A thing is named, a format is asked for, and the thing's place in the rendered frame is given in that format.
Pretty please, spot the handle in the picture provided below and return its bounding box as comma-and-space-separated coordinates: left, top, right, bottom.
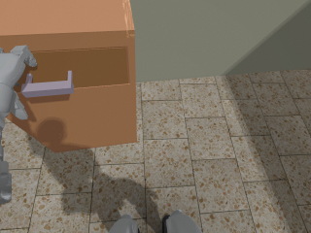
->
20, 70, 74, 98

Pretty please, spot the robot left thigh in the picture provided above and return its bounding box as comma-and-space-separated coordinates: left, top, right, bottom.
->
108, 218, 138, 233

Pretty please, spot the left robot upper arm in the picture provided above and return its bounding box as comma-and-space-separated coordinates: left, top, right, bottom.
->
0, 159, 12, 233

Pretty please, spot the cabinet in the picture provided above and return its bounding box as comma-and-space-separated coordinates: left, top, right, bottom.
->
0, 0, 137, 153

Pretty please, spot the robot left forearm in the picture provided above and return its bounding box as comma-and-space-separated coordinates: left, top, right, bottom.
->
0, 83, 14, 161

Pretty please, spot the drawer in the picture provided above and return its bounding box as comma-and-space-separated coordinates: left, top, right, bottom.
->
8, 47, 129, 93

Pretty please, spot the left robot shin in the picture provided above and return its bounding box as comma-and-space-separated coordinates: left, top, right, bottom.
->
121, 214, 133, 220

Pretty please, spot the robot left hand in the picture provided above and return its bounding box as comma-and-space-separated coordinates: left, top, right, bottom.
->
0, 45, 37, 120

